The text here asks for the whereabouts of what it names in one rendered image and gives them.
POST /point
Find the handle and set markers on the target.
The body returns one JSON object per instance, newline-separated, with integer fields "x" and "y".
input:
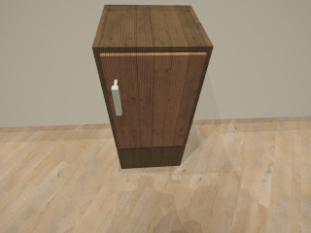
{"x": 116, "y": 98}

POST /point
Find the cupboard door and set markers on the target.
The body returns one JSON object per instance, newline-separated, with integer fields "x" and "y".
{"x": 157, "y": 92}

